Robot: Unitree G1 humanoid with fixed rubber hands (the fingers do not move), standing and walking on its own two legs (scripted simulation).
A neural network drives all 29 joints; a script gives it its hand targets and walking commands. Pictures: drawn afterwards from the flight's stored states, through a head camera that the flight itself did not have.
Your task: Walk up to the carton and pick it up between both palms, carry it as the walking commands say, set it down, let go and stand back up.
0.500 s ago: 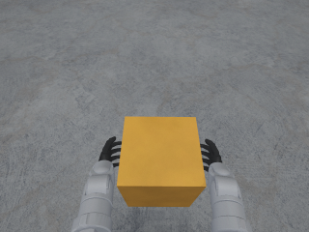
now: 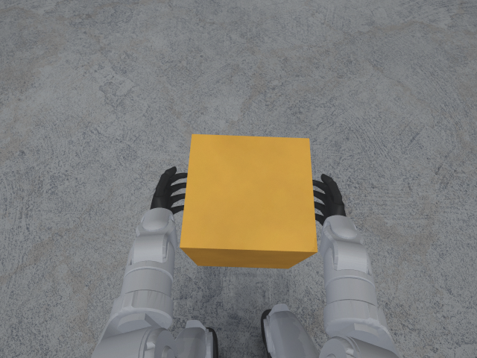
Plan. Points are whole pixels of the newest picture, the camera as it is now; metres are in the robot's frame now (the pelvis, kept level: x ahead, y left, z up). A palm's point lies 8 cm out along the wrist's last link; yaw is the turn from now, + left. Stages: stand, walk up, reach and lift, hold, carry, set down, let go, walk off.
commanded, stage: set down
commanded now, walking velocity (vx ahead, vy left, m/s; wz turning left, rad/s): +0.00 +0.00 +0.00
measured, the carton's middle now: (246, 210) +0.40 -0.05 -0.13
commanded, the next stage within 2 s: none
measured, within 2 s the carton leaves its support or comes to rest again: neither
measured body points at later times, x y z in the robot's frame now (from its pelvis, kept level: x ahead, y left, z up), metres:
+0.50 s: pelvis -0.01 +0.00 -0.08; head +0.19 -0.01 +0.32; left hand +0.43 +0.09 -0.15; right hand +0.38 -0.21 -0.16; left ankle +0.04 +0.10 -0.67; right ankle +0.07 -0.13 -0.67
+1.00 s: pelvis -0.03 +0.00 -0.15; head +0.23 -0.01 +0.22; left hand +0.47 +0.08 -0.24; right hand +0.41 -0.21 -0.24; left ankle +0.04 +0.10 -0.67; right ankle +0.07 -0.14 -0.67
